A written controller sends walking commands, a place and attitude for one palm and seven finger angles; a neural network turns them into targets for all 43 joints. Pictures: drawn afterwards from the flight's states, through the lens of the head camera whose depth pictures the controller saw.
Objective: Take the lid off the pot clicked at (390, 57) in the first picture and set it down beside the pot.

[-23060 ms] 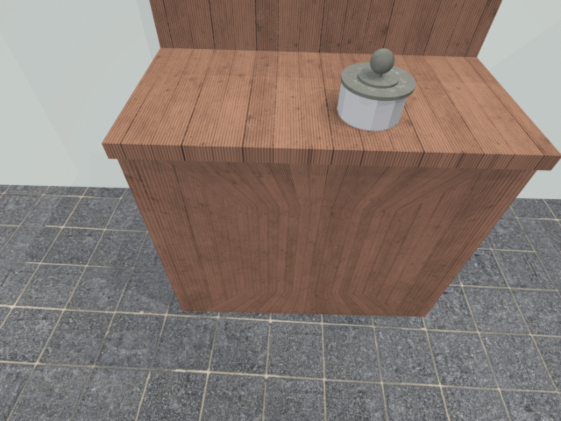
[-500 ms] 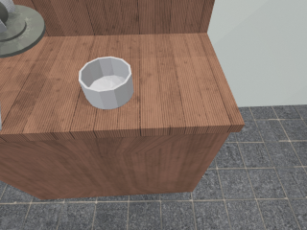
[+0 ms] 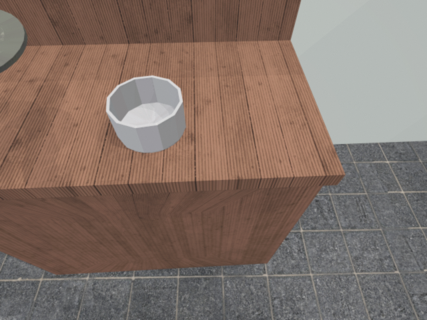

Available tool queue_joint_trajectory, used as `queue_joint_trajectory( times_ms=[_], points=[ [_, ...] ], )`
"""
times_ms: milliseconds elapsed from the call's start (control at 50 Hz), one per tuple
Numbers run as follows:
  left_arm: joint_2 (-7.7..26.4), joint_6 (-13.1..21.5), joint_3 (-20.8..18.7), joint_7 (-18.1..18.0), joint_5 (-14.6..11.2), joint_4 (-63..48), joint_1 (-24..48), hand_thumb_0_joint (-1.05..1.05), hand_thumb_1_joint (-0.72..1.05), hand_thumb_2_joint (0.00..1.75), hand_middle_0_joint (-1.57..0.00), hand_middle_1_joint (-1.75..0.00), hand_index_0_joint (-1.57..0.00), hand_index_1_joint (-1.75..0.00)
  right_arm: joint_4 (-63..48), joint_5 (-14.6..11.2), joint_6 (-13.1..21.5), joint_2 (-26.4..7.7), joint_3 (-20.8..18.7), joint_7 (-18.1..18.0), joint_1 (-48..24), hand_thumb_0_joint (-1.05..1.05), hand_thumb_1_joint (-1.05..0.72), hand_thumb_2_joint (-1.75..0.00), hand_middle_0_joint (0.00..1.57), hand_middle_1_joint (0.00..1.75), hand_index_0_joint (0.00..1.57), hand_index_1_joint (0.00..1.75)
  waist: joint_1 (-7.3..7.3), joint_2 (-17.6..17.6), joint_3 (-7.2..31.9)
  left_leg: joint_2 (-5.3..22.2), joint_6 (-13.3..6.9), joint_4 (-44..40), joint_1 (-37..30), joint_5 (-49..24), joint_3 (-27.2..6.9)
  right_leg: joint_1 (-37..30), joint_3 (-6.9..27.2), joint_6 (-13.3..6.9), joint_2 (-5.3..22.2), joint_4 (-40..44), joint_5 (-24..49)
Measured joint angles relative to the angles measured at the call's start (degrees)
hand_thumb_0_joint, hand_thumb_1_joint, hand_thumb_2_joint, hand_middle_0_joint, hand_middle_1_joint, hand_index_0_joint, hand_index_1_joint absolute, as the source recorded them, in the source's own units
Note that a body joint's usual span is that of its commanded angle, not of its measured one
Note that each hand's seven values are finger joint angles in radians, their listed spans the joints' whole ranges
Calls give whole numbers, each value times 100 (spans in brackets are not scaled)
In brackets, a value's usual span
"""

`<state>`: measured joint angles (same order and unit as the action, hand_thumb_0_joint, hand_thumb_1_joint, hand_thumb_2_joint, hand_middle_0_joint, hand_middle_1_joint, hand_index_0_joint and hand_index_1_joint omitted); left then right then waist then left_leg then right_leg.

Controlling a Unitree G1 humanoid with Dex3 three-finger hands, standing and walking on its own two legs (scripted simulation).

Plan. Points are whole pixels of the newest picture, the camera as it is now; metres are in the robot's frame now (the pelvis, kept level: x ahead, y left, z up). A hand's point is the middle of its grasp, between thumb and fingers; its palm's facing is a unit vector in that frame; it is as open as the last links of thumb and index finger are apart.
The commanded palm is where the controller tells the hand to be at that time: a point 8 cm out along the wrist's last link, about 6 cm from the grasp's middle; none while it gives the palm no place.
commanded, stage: move the lid sideways beside the pot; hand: left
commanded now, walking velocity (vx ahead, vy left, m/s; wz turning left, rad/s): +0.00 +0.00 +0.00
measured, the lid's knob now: out of the picture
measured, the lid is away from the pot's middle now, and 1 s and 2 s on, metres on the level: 0.23 0.23 0.23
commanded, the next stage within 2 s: lower the lid onto the table in 0.12 s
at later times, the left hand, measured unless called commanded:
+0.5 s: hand out of the picture +0.46 +0.32 +0.30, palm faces -0.19 -0.23 -0.95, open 7.6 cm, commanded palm +0.48 +0.33 +0.37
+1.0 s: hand out of the picture +0.48 +0.32 +0.26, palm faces -0.24 -0.24 -0.94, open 7.6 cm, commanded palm +0.49 +0.33 +0.33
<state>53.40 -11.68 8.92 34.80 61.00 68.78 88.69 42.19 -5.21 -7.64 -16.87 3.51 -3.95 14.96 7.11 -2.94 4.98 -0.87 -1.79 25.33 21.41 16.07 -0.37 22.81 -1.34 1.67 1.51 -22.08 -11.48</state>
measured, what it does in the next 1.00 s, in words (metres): stands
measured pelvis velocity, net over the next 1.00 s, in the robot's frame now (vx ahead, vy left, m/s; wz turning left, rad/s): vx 0.00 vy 0.00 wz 0.00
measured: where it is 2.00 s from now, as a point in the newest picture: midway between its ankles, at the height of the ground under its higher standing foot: outside the picture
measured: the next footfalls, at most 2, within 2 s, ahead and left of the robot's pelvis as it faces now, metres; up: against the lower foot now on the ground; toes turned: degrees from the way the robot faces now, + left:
none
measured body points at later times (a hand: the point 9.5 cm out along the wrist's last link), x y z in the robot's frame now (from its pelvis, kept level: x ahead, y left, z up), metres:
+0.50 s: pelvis +0.00 +0.00 +0.00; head +0.06 -0.01 +0.45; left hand +0.47 +0.33 +0.35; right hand +0.04 -0.27 -0.13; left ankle -0.05 +0.10 -0.74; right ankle -0.02 -0.14 -0.74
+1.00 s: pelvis +0.00 +0.00 +0.00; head +0.07 +0.00 +0.44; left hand +0.49 +0.33 +0.31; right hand +0.02 -0.27 -0.13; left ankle -0.05 +0.10 -0.74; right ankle -0.02 -0.14 -0.74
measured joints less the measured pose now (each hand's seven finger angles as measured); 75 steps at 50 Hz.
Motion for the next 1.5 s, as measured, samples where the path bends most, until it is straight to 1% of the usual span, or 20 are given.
queue_joint_trajectory(
  times_ms=[40,160,240,280,340,380,480,520,620,760,820,860,1100,1160,1220,1280,1320,1500],
  points=[
    [59,0,-14,-9,10,1,9,0,24,58,-75,-100,-71,-98,-9,3,-7,0,-11,3,20,1,-90,-90,20,30,21,30,2,-3,6,4,1,14,5,14,1,3,1,1,-4,-7,-10],
    [98,-102,148,11,-13,21,50,-1,24,58,-75,-100,-71,-98,7,-23,-57,-6,-17,31,46,1,-90,-90,20,30,21,30,-25,-1,-17,8,1,34,5,31,-19,-19,-18,-1,-8,3,-16],
    [62,-106,100,28,-1,-141,-11,0,24,58,-75,-100,-71,-98,16,4,-34,-1,-29,42,58,1,-90,-90,20,30,21,30,-49,2,-16,1,5,37,5,23,-39,-26,-38,-2,0,-1,-18],
    [-12,-203,187,4,-28,-8,93,0,24,58,-75,-100,-71,-98,31,-5,-6,-1,-34,58,55,1,-90,-90,20,30,21,30,-44,-4,-22,-6,5,46,1,24,-63,-45,-62,-2,7,-1,-23],
    [-47,-335,147,29,-36,218,205,0,24,58,-75,-100,-71,-98,39,-3,16,-6,-11,77,15,1,-90,-90,20,30,21,30,-16,-6,-24,-9,-2,47,-2,21,-58,-43,-57,0,9,-7,-19],
    [-84,-426,236,32,-64,329,239,0,24,58,-75,-100,-71,-98,35,-18,42,-11,-7,81,6,1,-90,-90,20,30,21,30,-5,-13,-33,-9,-2,40,-5,12,-55,-46,-54,0,9,4,-7],
    [-165,-519,265,22,-68,434,217,0,24,58,-75,-100,-71,-98,56,-15,125,-14,12,48,5,1,-90,-90,20,30,21,30,21,-10,-62,-10,-5,26,8,-11,-39,-27,-37,3,9,16,21],
    [-181,-501,180,-4,-50,444,190,0,24,58,-75,-100,-71,-98,66,-1,158,-15,17,32,20,1,-90,-90,20,30,21,30,35,-4,-62,-8,-6,29,20,-15,-31,-10,-29,4,7,12,27],
    [-212,-468,121,-63,-57,463,145,0,24,58,-75,-100,-71,-98,80,12,216,-22,0,14,96,1,-90,-90,20,30,21,30,73,5,-53,-4,-6,43,41,-6,-15,17,-13,6,3,-4,23],
    [-183,-412,79,-114,-70,544,55,-1,24,58,-74,-100,-71,-98,95,6,185,-43,-25,6,172,1,-90,-90,20,30,21,30,124,4,-46,8,-13,84,78,29,20,63,22,11,-9,-34,10],
    [-153,-353,-50,-136,-48,545,-1,0,24,58,-74,-100,-71,-98,99,21,174,-47,-29,7,189,1,-90,-90,20,30,21,30,137,7,-48,15,-17,116,100,47,33,86,35,15,-16,-53,2],
    [-146,-348,20,-147,-80,580,-11,-1,24,58,-74,-100,-71,-98,90,6,163,-43,-39,7,206,1,-90,-90,20,30,21,30,146,11,-48,17,-18,132,117,60,34,99,37,17,-19,-61,-4],
    [-169,-211,-22,-181,-101,571,-205,0,24,58,-74,-100,-70,-98,88,9,153,-9,-45,23,211,1,-90,-90,20,30,21,30,146,40,-31,22,-24,229,208,112,17,161,20,23,-23,-106,-34],
    [-196,-190,24,-189,-118,557,-242,0,24,58,-74,-100,-70,-98,79,5,168,1,-57,22,209,1,-90,-90,20,30,21,30,143,44,-27,20,-23,253,231,122,5,173,8,25,-21,-117,-42],
    [-208,-134,-45,-205,-111,548,-294,0,24,58,-74,-100,-70,-98,72,15,166,4,-57,28,195,1,-90,-90,20,30,21,30,137,43,-25,21,-25,283,250,136,2,186,5,28,-22,-137,-52],
    [-241,-114,14,-207,-140,530,-345,0,24,58,-74,-100,-70,-98,63,6,158,12,-67,32,194,1,-90,-90,20,30,21,30,131,44,-15,20,-25,302,266,146,-4,197,0,29,-21,-150,-60],
    [-259,-75,-39,-217,-128,509,-389,0,24,58,-74,-100,-70,-98,65,17,155,12,-68,35,189,1,-90,-90,20,30,21,30,130,42,-6,20,-26,323,281,154,-6,211,-2,30,-21,-168,-67],
    [-251,45,-54,-260,-168,655,-507,0,24,58,-74,-100,-70,-98,52,-16,106,16,-37,-15,151,1,-90,-90,20,30,21,30,167,58,-30,38,-35,410,350,188,14,274,18,31,-40,-221,-71]
  ],
)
